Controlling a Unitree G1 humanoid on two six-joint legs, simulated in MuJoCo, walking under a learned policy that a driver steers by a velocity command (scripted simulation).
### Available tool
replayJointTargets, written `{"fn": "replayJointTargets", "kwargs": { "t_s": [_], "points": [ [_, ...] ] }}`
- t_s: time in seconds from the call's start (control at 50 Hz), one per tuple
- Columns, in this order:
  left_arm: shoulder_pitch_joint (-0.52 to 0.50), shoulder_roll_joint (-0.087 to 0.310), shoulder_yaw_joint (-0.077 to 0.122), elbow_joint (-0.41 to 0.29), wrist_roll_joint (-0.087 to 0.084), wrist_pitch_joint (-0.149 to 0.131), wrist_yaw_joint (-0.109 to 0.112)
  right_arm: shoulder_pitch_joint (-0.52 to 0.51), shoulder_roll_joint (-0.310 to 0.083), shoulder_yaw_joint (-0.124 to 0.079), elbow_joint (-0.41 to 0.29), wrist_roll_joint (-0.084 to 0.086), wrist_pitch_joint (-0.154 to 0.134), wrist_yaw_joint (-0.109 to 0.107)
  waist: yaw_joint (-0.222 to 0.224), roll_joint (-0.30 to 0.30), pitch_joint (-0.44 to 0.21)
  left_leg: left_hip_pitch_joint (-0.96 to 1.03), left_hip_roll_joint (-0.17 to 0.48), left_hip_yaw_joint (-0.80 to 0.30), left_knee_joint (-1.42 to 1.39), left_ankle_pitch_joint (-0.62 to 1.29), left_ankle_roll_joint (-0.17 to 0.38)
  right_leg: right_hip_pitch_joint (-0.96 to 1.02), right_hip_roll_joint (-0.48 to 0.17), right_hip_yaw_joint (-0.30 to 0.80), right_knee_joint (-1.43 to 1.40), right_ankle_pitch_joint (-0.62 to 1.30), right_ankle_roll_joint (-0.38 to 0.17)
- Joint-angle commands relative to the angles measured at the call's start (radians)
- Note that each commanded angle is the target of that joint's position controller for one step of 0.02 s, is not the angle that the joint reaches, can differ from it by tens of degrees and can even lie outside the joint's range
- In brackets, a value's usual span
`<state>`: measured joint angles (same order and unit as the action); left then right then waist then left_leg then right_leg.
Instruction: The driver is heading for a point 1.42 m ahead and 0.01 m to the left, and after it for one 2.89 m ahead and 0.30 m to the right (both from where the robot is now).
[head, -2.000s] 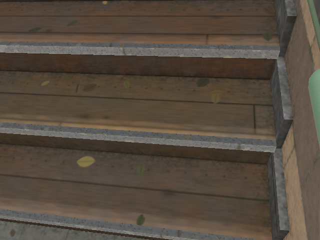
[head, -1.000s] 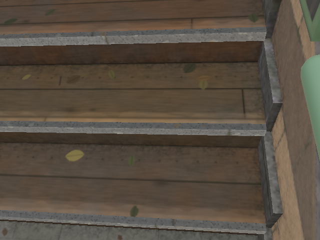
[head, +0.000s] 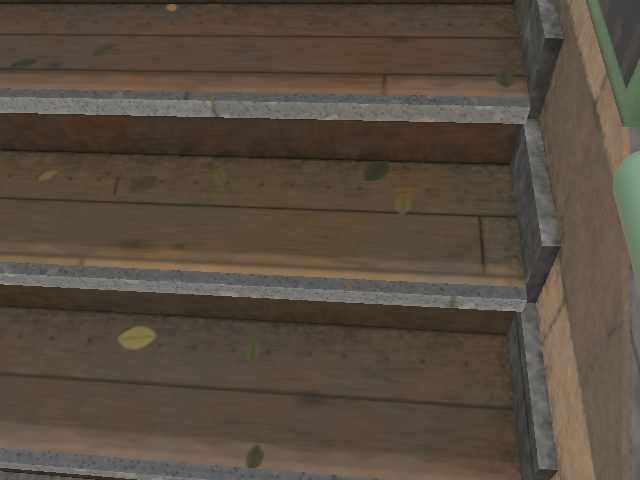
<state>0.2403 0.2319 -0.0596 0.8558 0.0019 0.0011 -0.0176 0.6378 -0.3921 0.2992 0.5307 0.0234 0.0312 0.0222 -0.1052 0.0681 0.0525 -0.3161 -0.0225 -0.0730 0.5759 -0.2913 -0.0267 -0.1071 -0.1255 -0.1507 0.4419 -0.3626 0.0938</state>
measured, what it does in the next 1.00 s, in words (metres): steps on the spot: left foot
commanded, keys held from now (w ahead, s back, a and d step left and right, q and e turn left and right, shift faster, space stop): no key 1.00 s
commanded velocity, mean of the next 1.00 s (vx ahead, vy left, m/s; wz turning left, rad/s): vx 0.09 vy -0.05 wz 0.00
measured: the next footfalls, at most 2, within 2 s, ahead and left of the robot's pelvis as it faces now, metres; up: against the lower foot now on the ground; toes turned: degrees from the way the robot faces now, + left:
left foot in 0.04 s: +0.03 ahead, +0.12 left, +0.00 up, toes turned -6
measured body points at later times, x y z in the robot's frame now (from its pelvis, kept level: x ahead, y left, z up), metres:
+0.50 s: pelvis -0.02 +0.01 +0.00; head +0.04 -0.02 +0.45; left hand +0.01 +0.26 -0.13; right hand -0.06 -0.21 -0.13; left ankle +0.00 +0.13 -0.73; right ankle -0.09 -0.16 -0.73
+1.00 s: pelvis -0.01 +0.01 +0.01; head +0.01 -0.01 +0.46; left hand +0.05 +0.30 -0.09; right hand -0.05 -0.21 -0.12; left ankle -0.01 +0.13 -0.73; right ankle -0.09 -0.16 -0.73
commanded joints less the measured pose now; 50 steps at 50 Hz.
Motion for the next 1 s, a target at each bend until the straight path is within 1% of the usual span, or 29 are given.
{"fn": "replayJointTargets", "kwargs": {
  "t_s": [0.02, 0.06, 0.1, 0.12, 0.16, 0.18, 0.24, 0.26, 0.28, 0.3, 0.32, 0.34, 0.38, 0.4, 0.42, 0.44, 0.46, 0.48, 0.5, 0.52, 0.54, 0.56, 0.6, 0.64, 0.82, 0.94, 0.96, 0.98, 1.0],
  "points": [
    [0.093, 0.115, 0.024, -0.026, 0.003, -0.006, 0.004, -0.28, 0.025, -0.213, 0.039, -0.013, -0.001, 0.001, 0.102, -0.242, 0.02, -0.145, 0.002, -0.013, -0.041, 0.037, -0.01, 0.042, -0.172, 0.122, -0.166, 0.261, -0.012],
    [0.104, 0.127, 0.03, -0.008, 0.005, -0.005, 0.007, -0.21, 0.041, -0.203, 0.075, -0.019, -0.001, 0.002, 0.078, -0.234, 0.02, -0.126, 0.009, -0.025, -0.075, 0.058, -0.014, 0.058, -0.177, 0.118, -0.131, 0.373, 0.001],
    [0.126, 0.118, 0.027, 0.003, 0.009, -0.005, 0.006, -0.202, 0.041, -0.202, 0.084, -0.015, -0.003, 0.007, 0.086, -0.227, 0.026, -0.121, 0.01, -0.044, -0.118, 0.064, -0.021, 0.074, -0.173, 0.114, -0.124, 0.455, 0.028],
    [0.111, 0.122, 0.026, 0.001, 0.006, -0.01, 0.008, -0.219, 0.052, -0.2, 0.08, -0.009, -0.011, 0.013, 0.072, -0.278, 0.039, -0.12, 0.013, -0.034, -0.094, 0.08, -0.024, 0.074, -0.156, 0.072, -0.089, 0.672, 0.029],
    [0.114, 0.106, 0.024, 0.001, 0.004, -0.017, 0.009, -0.178, 0.048, -0.201, 0.1, -0.013, -0.014, 0.019, 0.067, -0.282, -0.006, -0.086, 0.016, -0.036, -0.089, 0.064, -0.034, 0.095, -0.167, 0.073, -0.069, 0.779, 0.034],
    [0.13, 0.098, 0.024, 0.006, 0.008, -0.013, 0.008, -0.139, 0.03, -0.207, 0.12, -0.023, -0.005, 0.016, 0.077, -0.223, -0.025, -0.059, 0.018, -0.053, -0.117, 0.043, -0.038, 0.081, -0.191, 0.114, -0.103, 0.567, 0.042],
    [0.113, 0.117, 0.029, 0.009, 0.006, -0.004, 0.005, -0.161, 0.035, -0.217, 0.117, -0.023, 0.006, 0.022, 0.081, -0.221, 0.034, -0.05, 0.018, -0.072, -0.125, 0.066, -0.032, -0.009, -0.189, 0.14, -0.156, 0.277, 0.048],
    [0.113, 0.117, 0.03, 0.013, 0.006, -0.004, 0.005, -0.155, 0.036, -0.221, 0.119, -0.023, 0.008, 0.024, 0.082, -0.223, 0.038, -0.046, 0.018, -0.074, -0.122, 0.067, -0.032, -0.021, -0.191, 0.144, -0.16, 0.255, 0.048],
    [0.088, 0.116, 0.028, 0.007, 0.002, -0.008, 0.007, -0.167, 0.054, -0.22, 0.114, -0.02, 0.003, 0.028, 0.065, -0.271, 0.05, -0.038, 0.016, -0.059, -0.083, 0.073, -0.031, -0.042, -0.18, 0.106, -0.129, 0.443, 0.039],
    [0.116, 0.099, 0.029, 0.015, 0.008, -0.01, 0.006, -0.113, 0.037, -0.225, 0.134, -0.026, 0.009, 0.025, 0.08, -0.224, 0.006, -0.019, 0.021, -0.075, -0.101, 0.049, -0.035, -0.019, -0.205, 0.145, -0.142, 0.331, 0.042],
    [0.091, 0.107, 0.027, 0.01, 0.003, -0.013, 0.008, -0.134, 0.054, -0.224, 0.125, -0.023, 0.005, 0.028, 0.061, -0.261, 0.03, -0.021, 0.018, -0.06, -0.061, 0.061, -0.032, -0.048, -0.194, 0.111, -0.12, 0.467, 0.03],
    [0.116, 0.095, 0.029, 0.017, 0.009, -0.012, 0.006, -0.093, 0.038, -0.229, 0.141, -0.028, 0.011, 0.025, 0.079, -0.212, -0.005, -0.002, 0.022, -0.078, -0.084, 0.044, -0.034, -0.033, -0.217, 0.152, -0.139, 0.323, 0.033],
    [0.11, 0.109, 0.033, 0.022, 0.01, -0.008, 0.006, -0.105, 0.043, -0.234, 0.134, -0.025, 0.016, 0.026, 0.081, -0.203, 0.026, -0.009, 0.021, -0.087, -0.088, 0.06, -0.029, -0.064, -0.219, 0.163, -0.156, 0.215, 0.032],
    [0.083, 0.106, 0.029, 0.015, 0.006, -0.011, 0.007, -0.129, 0.062, -0.231, 0.123, -0.021, 0.01, 0.03, 0.067, -0.247, 0.043, -0.006, 0.018, -0.073, -0.056, 0.064, -0.026, -0.083, -0.203, 0.117, -0.124, 0.409, 0.024],
    [0.091, 0.094, 0.028, 0.014, 0.008, -0.015, 0.007, -0.109, 0.062, -0.231, 0.128, -0.02, 0.008, 0.03, 0.07, -0.247, 0.015, 0.005, 0.017, -0.072, -0.048, 0.049, -0.027, -0.059, -0.207, 0.11, -0.098, 0.52, 0.02],
    [0.126, 0.092, 0.032, 0.026, 0.016, -0.013, 0.003, -0.068, 0.041, -0.236, 0.146, -0.021, 0.015, 0.026, 0.084, -0.197, -0.009, 0.005, 0.022, -0.089, -0.076, 0.038, -0.028, -0.034, -0.226, 0.148, -0.117, 0.369, 0.026],
    [0.152, 0.099, 0.032, 0.031, 0.019, -0.011, 0.002, -0.108, 0.021, -0.249, 0.126, -0.016, 0.014, 0.034, 0.111, -0.185, 0.008, -0.026, 0.023, -0.095, -0.09, 0.03, -0.025, -0.021, -0.241, 0.177, -0.168, 0.217, 0.034],
    [0.123, 0.114, 0.038, 0.034, 0.014, -0.005, 0.003, -0.096, 0.049, -0.239, 0.134, -0.019, 0.017, 0.031, 0.084, -0.192, 0.044, -0.018, 0.024, -0.1, -0.088, 0.062, -0.023, -0.065, -0.232, 0.161, -0.147, 0.24, 0.028],
    [0.063, 0.229, 0.103, -0.062, 0.068, -0.019, -0.019, -0.089, 0.119, -0.241, 0.041, 0.009, 0.035, 0.03, 0.086, -0.418, -0.101, 0.075, 0.05, -0.176, -0.124, -0.003, -0.03, 0.013, -0.182, 0.131, -0.16, 0.43, -0.039],
    [0.055, 0.201, 0.107, -0.072, 0.074, -0.022, -0.027, -0.097, 0.083, -0.246, 0.035, 0.008, 0.044, 0.031, 0.093, -0.374, -0.097, 0.059, 0.043, -0.172, -0.116, -0.01, -0.032, 0.029, -0.185, 0.134, -0.16, 0.436, -0.053],
    [0.11, 0.172, 0.111, -0.075, 0.082, -0.017, -0.024, -0.107, 0.052, -0.256, 0.032, 0.001, 0.055, 0.033, 0.126, -0.28, -0.079, 0.056, 0.057, -0.2, -0.156, -0.04, -0.035, 0.049, -0.219, 0.174, -0.204, 0.301, -0.049],
    [0.107, 0.169, 0.115, -0.078, 0.077, -0.012, -0.02, -0.135, 0.053, -0.259, 0.023, -0.005, 0.057, 0.033, 0.12, -0.261, -0.019, 0.019, 0.054, -0.209, -0.177, -0.026, -0.032, 0.038, -0.222, 0.18, -0.217, 0.269, -0.044],
    [0.126, 0.183, 0.13, -0.085, 0.066, -0.005, -0.011, -0.158, 0.061, -0.258, 0.017, -0.019, 0.049, 0.033, 0.119, -0.272, 0.04, -0.004, 0.052, -0.226, -0.212, 0.006, -0.027, 0.03, -0.22, 0.182, -0.238, 0.287, -0.02],
    [0.154, 0.189, 0.141, -0.091, 0.061, -0.005, -0.007, -0.162, 0.056, -0.259, 0.021, -0.025, 0.04, 0.035, 0.122, -0.272, 0.055, -0.01, 0.047, -0.24, -0.239, 0.029, -0.027, 0.044, -0.212, 0.172, -0.248, 0.316, -0.005],
    [0.17, 0.221, 0.166, -0.109, 0.05, -0.012, -0.004, -0.148, 0.051, -0.257, 0.027, -0.031, 0.014, 0.049, 0.104, -0.288, 0.02, -0.022, 0.035, -0.282, -0.284, 0.057, -0.03, 0.121, -0.204, 0.167, -0.265, 0.381, 0.018],
    [0.163, 0.227, 0.169, -0.123, 0.05, -0.012, -0.001, -0.151, 0.046, -0.257, 0.023, -0.03, 0.007, 0.058, 0.099, -0.288, 0.013, -0.027, 0.025, -0.298, -0.277, 0.053, -0.03, 0.117, -0.199, 0.163, -0.265, 0.336, 0.01],
    [0.139, 0.236, 0.172, -0.137, 0.037, -0.018, -0.004, -0.148, 0.056, -0.252, 0.015, -0.034, -0.003, 0.057, 0.077, -0.315, 0.013, -0.041, 0.014, -0.273, -0.237, 0.094, -0.03, 0.114, -0.174, 0.129, -0.229, 0.424, -0.009],
    [0.148, 0.232, 0.173, -0.141, 0.037, -0.019, -0.006, -0.14, 0.053, -0.25, 0.021, -0.034, -0.006, 0.058, 0.083, -0.306, -0.005, -0.028, 0.013, -0.272, -0.227, 0.088, -0.03, 0.116, -0.176, 0.127, -0.221, 0.451, -0.015],
    [0.182, 0.222, 0.17, -0.132, 0.053, -0.017, -0.005, -0.137, 0.034, -0.255, 0.028, -0.028, 0.007, 0.06, 0.1, -0.254, -0.008, -0.019, 0.018, -0.302, -0.258, 0.047, -0.03, 0.125, -0.21, 0.17, -0.254, 0.376, -0.01]
  ]
}}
